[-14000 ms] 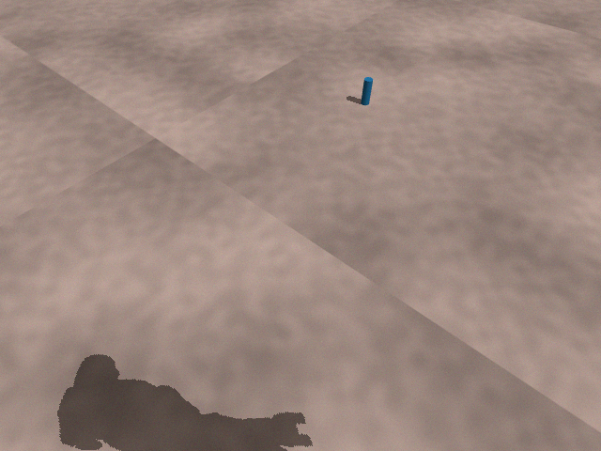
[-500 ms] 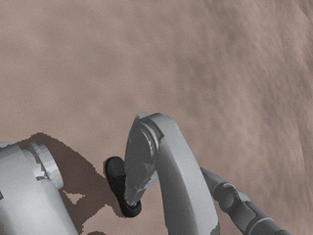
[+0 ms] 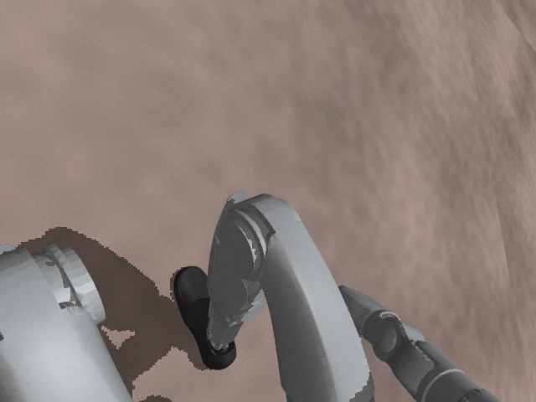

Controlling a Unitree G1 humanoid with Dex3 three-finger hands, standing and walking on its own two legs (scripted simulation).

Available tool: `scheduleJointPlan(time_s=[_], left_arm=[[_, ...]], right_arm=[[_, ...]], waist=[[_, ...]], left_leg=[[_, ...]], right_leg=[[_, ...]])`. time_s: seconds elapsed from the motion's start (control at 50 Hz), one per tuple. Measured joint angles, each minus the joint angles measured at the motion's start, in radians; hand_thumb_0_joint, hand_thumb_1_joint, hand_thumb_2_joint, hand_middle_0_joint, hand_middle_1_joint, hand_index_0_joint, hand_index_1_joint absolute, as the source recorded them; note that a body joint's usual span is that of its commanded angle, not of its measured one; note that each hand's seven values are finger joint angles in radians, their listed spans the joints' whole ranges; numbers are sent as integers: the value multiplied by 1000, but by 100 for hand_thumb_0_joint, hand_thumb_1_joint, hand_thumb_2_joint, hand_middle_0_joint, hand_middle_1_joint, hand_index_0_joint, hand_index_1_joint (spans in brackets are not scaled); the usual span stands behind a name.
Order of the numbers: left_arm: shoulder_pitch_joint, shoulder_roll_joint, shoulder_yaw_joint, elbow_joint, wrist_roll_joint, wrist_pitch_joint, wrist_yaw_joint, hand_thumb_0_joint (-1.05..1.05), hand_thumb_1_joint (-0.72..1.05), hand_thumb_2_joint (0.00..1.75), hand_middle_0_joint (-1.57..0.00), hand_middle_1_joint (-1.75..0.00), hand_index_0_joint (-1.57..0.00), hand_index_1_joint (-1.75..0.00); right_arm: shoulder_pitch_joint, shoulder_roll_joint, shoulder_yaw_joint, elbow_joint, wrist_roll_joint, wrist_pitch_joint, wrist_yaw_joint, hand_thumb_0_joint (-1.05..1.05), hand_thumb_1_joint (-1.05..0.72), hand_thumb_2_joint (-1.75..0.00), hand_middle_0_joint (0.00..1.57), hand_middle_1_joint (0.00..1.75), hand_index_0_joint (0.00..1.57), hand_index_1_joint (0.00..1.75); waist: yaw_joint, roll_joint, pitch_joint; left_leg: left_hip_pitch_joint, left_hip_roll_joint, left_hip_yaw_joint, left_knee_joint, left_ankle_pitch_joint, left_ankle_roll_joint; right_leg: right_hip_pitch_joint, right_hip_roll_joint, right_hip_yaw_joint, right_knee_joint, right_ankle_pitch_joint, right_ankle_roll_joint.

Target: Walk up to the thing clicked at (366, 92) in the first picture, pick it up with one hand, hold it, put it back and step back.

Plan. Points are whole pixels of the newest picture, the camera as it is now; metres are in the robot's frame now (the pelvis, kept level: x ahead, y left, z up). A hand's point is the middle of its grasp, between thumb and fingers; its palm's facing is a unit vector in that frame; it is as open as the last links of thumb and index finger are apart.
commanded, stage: close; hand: left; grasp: from the side
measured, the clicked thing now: out of the picture +0.48 +0.30 -0.23
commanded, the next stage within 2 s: settle in 0.28 s
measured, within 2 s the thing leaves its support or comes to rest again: leaves its support in 0.72 s
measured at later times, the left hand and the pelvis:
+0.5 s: hand out of the picture +0.46 +0.32 -0.16, palm faces +0.36 -0.93 -0.05, open 6.7 cm; pelvis +0.00 +0.00 +0.01, yaw +0 degrees
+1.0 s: hand out of the picture +0.48 +0.32 -0.10, palm faces +0.30 -0.95 -0.06, open 6.3 cm; pelvis +0.00 +0.00 +0.01, yaw +2 degrees
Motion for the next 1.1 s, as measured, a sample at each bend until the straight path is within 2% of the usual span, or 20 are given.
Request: scheduleJointPlan(time_s=[0.14, 0.24, 0.38, 0.48, 0.68, 0.76, 0.86, 0.94, 1.1], left_arm=[[-12, 10, -9, 7, 12, 6, 7, 0, 26, 67, -64, -65, -65, -64], [-19, 14, -3, 12, 9, 10, 16, -2, 21, 72, -64, -71, -71, -73], [-27, 15, -21, 4, 25, 8, 15, -4, 12, 83, -64, -84, -88, -93], [-38, 13, -23, 2, 22, 13, 20, -4, 4, 90, -65, -91, -95, -104], [-38, 5, -32, -30, 31, 37, 9, -1, -6, 103, -65, -101, -102, -116], [-43, -9, -23, -75, 27, 58, 3, 0, -9, 106, -65, -103, -105, -118], [-53, -34, -21, -163, 29, 104, -4, 0, -12, 108, -66, -105, -109, -121], [-36, -74, -30, -256, 33, 162, -25, 1, -15, 110, -67, -107, -112, -123], [-10, -164, -10, -366, -5, 295, -38, 0, -19, 110, -70, -110, -119, -127]], right_arm=[[0, 5, -1, 5, -1, 6, 0, -1, -87, -89, 20, 30, 21, 30], [1, 8, 1, 5, 0, 8, -1, -1, -86, -89, 20, 30, 21, 30], [2, 10, -5, 9, 0, 10, 1, -1, -86, -89, 20, 30, 21, 30], [3, 13, -6, 8, 1, 10, 3, -1, -87, -90, 20, 30, 21, 30], [11, 12, -12, 2, 9, 10, 5, -1, -88, -90, 20, 30, 21, 30], [24, 13, -21, 2, 16, 12, 8, -1, -89, -90, 20, 30, 21, 30], [53, 17, -49, 0, 31, 23, 12, -1, -89, -90, 20, 30, 21, 30], [87, 22, -87, 0, 57, 38, 14, -1, -89, -90, 20, 30, 21, 30], [167, 27, -162, 5, 128, 57, 11, 0, -89, -90, 20, 30, 21, 30]], waist=[[-5, 3, -4], [-7, 2, -6], [-7, 3, -7], [-7, 2, -8], [-4, 7, -7], [2, 10, -7], [9, 25, -17], [16, 57, -38], [28, 130, -113]], left_leg=[[-1, 2, 3, -8, 1, 1], [-1, 1, 2, -13, 3, 0], [-4, 1, 6, -16, 4, 3], [-3, 0, 6, -19, 2, 2], [-4, -1, 9, -21, 0, 2], [-5, -2, 13, -21, 2, 2], [-10, -3, 27, -27, 8, 2], [-18, -1, 48, -40, 15, 5], [-35, 7, 100, -81, 33, 12]], right_leg=[[-2, 0, 2, -7, 1, 0], [-2, 0, 1, -12, 3, -1], [-3, 0, 3, -15, 2, 0], [-2, 0, 3, -18, 0, 0], [-3, -2, 4, -19, -4, 0], [-4, -4, 8, -15, -5, -1], [-13, -9, 17, -12, -4, -4], [-25, -15, 31, -12, -4, -7], [-60, -27, 67, -18, 1, -17]])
